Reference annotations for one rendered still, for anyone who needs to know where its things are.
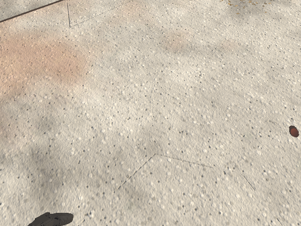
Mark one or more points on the robot left hand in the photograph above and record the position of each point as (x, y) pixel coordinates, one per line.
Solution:
(55, 219)

